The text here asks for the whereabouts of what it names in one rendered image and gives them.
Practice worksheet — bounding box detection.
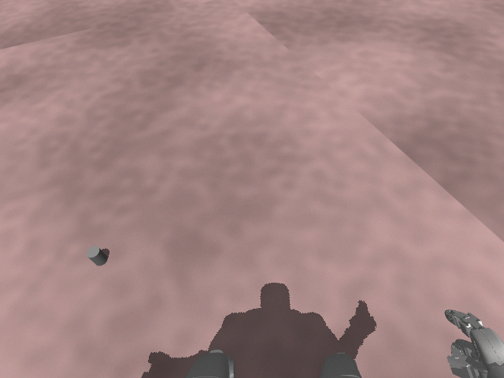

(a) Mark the right robot hand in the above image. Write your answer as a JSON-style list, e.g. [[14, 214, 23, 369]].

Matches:
[[445, 309, 504, 378]]

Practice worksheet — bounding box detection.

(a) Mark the tin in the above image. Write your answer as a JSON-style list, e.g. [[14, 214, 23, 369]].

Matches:
[[87, 246, 108, 266]]

